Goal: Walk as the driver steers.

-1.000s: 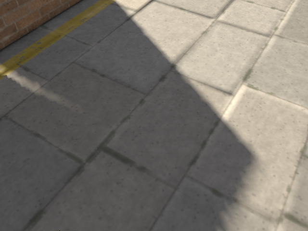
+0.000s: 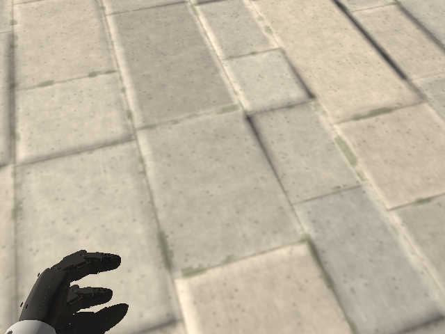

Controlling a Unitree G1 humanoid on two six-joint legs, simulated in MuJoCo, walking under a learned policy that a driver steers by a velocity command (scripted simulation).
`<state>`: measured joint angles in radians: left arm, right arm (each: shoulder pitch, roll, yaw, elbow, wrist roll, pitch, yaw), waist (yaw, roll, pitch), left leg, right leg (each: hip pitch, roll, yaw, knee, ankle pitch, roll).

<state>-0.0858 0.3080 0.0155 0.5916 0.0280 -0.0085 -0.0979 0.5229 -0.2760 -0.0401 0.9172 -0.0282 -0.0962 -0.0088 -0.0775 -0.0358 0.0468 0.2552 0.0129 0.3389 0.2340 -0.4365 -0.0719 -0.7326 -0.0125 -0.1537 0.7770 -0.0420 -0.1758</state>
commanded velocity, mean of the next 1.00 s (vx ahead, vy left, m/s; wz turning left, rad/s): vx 1.00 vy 0.00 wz -0.14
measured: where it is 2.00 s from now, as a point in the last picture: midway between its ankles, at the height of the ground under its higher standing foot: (199, 47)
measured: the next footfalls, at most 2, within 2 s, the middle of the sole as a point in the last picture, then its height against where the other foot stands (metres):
right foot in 0.06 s outside the picture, level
left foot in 0.46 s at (204, 259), level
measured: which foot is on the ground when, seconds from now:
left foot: down 0.00-0.06, up 0.08-0.44, down 0.46-0.86, up 0.88-1.00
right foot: up 0.00-0.04, down 0.06-0.48, up 0.50-0.86, down 0.88-1.00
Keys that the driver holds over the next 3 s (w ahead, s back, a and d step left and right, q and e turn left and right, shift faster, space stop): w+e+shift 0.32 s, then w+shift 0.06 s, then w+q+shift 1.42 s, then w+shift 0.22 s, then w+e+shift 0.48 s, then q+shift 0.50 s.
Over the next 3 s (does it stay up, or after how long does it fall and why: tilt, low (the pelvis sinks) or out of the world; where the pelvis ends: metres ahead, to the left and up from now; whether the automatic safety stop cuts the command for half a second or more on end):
stays up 2.35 0.51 0.02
